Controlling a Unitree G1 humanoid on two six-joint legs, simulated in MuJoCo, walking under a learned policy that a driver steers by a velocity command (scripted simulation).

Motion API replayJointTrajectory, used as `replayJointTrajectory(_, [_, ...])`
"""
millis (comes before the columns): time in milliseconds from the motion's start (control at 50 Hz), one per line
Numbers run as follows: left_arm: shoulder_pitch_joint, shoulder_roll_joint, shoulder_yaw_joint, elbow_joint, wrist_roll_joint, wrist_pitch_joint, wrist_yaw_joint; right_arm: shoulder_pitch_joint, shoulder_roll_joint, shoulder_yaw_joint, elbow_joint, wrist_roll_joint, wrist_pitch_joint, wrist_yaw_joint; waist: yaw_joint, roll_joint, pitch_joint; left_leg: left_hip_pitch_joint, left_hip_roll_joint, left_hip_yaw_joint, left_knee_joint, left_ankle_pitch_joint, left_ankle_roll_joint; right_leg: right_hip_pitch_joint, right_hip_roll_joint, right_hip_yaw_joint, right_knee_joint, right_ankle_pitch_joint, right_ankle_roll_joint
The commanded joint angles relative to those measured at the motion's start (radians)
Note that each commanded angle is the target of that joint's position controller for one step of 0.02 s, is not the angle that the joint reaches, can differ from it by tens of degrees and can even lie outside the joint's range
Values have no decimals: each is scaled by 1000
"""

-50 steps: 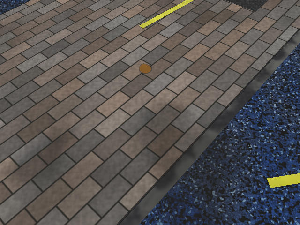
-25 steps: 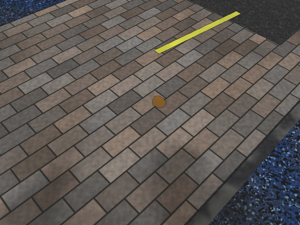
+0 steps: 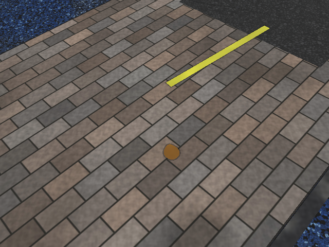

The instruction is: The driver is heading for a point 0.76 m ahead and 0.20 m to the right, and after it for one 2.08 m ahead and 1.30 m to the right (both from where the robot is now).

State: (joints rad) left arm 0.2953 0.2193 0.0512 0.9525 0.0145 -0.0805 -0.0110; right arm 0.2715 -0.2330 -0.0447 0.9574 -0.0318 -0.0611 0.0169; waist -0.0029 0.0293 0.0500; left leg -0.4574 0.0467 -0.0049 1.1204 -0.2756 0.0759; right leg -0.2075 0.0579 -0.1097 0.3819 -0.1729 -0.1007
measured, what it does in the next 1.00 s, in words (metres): walks ahead, turning right: left foot, then right foot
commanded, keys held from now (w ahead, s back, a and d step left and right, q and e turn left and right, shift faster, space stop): w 0.32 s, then w+e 0.68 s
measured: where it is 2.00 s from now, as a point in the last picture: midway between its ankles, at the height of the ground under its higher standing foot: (199, 184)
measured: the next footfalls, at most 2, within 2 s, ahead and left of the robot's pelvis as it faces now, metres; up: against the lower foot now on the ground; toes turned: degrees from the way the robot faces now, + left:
left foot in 0.36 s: +0.37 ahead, +0.12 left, +0.00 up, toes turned +4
right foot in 0.92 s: +0.61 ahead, -0.09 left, +0.00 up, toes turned -23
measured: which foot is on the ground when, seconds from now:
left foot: up 0.00-0.34, down 0.36-0.94, up 0.96-1.00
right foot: down 0.00-0.38, up 0.40-0.90, down 0.92-1.00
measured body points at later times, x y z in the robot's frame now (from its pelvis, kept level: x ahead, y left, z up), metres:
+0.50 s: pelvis +0.27 +0.05 -0.01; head +0.30 +0.06 +0.44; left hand +0.26 +0.29 -0.16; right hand +0.37 -0.21 -0.13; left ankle +0.33 +0.11 -0.74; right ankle +0.15 -0.07 -0.65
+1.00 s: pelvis +0.53 -0.02 -0.02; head +0.56 -0.03 +0.42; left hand +0.74 +0.17 -0.15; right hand +0.43 -0.25 -0.17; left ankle +0.39 +0.13 -0.65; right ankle +0.58 -0.08 -0.74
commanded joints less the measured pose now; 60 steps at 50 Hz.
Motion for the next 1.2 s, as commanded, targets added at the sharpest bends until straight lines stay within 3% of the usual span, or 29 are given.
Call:
replayJointTrajectory(20, [72,93,14,-4,-7,-28,3,51,-26,-6,-25,-7,18,12,-27,-80,-5,-107,52,-1,-36,76,-23,54,-268,240,-247,192,-111])
replayJointTrajectory(140, [168,85,4,39,-8,-25,6,-200,-17,7,-99,5,18,16,26,-83,49,-189,52,54,-337,262,-56,118,-226,158,-269,292,-90])
replayJointTrajectory(260, [246,95,2,84,6,-18,21,-333,-27,10,-144,9,8,12,59,-95,70,-174,12,78,-513,240,-19,279,-275,149,-214,421,-97])
replayJointTrajectory(320, [208,113,8,91,12,-13,30,-264,-46,-1,-131,8,-5,4,10,-103,38,-38,-38,96,-576,127,29,320,-289,128,-91,676,-76])
replayJointTrajectory(340, [198,117,8,93,11,-10,29,-161,-61,-12,-98,6,-13,-3,-32,-98,-13,99,-70,104,-612,111,47,303,-275,126,34,782,-64])
replayJointTrajectory(360, [181,112,4,89,6,-8,26,18,-89,-28,-39,-3,-25,-13,-107,-63,-105,331,-67,90,-665,151,75,213,-231,99,232,732,-45])
replayJointTrajectory(380, [173,78,-8,51,-5,-11,22,203,-178,-53,-8,-30,-34,-27,-162,34,-243,604,162,-156,-680,63,127,-2,-174,68,534,388,-26])
replayJointTrajectory(400, [307,-20,-24,47,-44,-6,17,221,-251,-71,-6,-29,-26,-22,-96,248,-356,818,425,-611,-807,-8,255,-340,9,40,874,-364,9])
replayJointTrajectory(420, [215,101,8,59,-15,4,25,132,-180,-59,-24,4,-14,-16,-88,41,-258,698,368,-579,-851,-96,209,-406,-53,163,923,-304,-9])
replayJointTrajectory(440, [136,94,12,32,-14,1,18,25,-120,-40,-41,10,-17,-13,-51,21,-123,545,330,-417,-887,-71,170,-409,-92,169,888,-199,-12])
replayJointTrajectory(460, [109,68,10,30,-12,1,15,-23,-73,-29,-42,8,-25,-10,-26,-2,-60,435,288,-307,-927,26,136,-374,-125,166,843,-138,-8])
replayJointTrajectory(500, [124,38,11,39,12,28,2,-25,-28,-15,-22,14,-38,-21,17,33,-20,323,222,-146,-961,134,80,-305,-152,159,790,-98,9])
replayJointTrajectory(560, [82,14,15,17,15,58,-13,36,-46,-17,5,22,-61,-27,37,29,-6,315,206,-34,-981,261,69,-345,-158,141,771,-44,25])
replayJointTrajectory(620, [-28,16,15,-25,13,69,-22,83,-55,-18,17,17,-65,-31,26,30,25,336,192,51,-998,303,59,-448,-172,122,710,61,38])
replayJointTrajectory(700, [-173,7,4,-81,9,64,-32,125,-51,-12,31,16,-64,-36,2,27,58,370,169,146,-992,403,45,-463,-155,72,489,175,44])
replayJointTrajectory(800, [-304,10,-6,-141,16,61,-40,209,-77,-17,62,11,-50,-52,-32,32,72,516,212,220,-936,573,43,-434,-119,-20,301,139,0])
replayJointTrajectory(860, [-256,33,6,-138,20,61,-36,191,-109,-25,60,7,-34,-61,8,65,29,583,228,269,-784,942,37,-321,-47,-68,266,4,-58])
replayJointTrajectory(900, [-109,66,26,-99,21,58,-28,170,-141,-37,48,4,-17,-61,70,79,-58,582,234,280,-531,1073,40,-159,21,-83,232,-93,-107])
replayJointTrajectory(920, [25,96,44,-59,27,48,-20,154,-151,-40,35,9,-9,-53,132,45,-128,492,221,292,-309,952,20,28,42,-54,140,-69,-139])
replayJointTrajectory(940, [142,193,77,-36,39,44,-6,146,-123,-34,1,13,-11,-47,181,-61,-221,264,181,289,9,560,-13,261,-143,207,83,-173,-201])
replayJointTrajectory(960, [81,279,97,-63,18,57,-4,130,-48,-26,-81,24,-22,-23,100,-293,-271,-186,-79,178,370,-261,-76,501,-390,796,-70,-176,-359])
replayJointTrajectory(980, [85,267,91,-65,1,69,0,4,-117,-34,-112,16,-38,-17,127,-94,-214,-303,-28,-10,368,-191,-62,456,-387,765,-130,-114,-337])
replayJointTrajectory(1000, [34,223,79,-62,-2,67,8,-31,-99,-28,-128,29,-52,-13,92,-50,-112,-315,19,-20,301,-90,-55,347,-373,634,-138,-36,-304])
replayJointTrajectory(1020, [-8,169,66,-62,-3,60,10,-1,-94,-27,-111,29,-57,-18,38,27,-38,-251,54,-18,194,-40,-57,217,-328,539,-151,109,-255])
replayJointTrajectory(1060, [-57,129,50,-72,-13,39,17,30,-78,-25,-105,-9,-21,-19,-20,15,-34,-130,81,-27,81,-24,-83,98,-236,407,-159,253,-205])
replayJointTrajectory(1080, [-45,128,47,-71,-18,27,16,33,-73,-25,-109,-17,-2,-15,-27,2,-42,-110,79,-22,52,-25,-96,80,-215,385,-161,305,-202])
replayJointTrajectory(1140, [11,173,53,-64,-18,11,15,-29,-68,-23,-143,-13,26,-11,-24,-23,-21,-136,65,10,-50,32,-132,46,-176,328,-138,560,-181])
replayJointTrajectory(1200, [70,181,52,-65,-15,24,16,-121,-73,-18,-184,-6,32,-15,9,-66,-36,-162,34,28,-154,107,-142,75,-141,295,-70,789,-119])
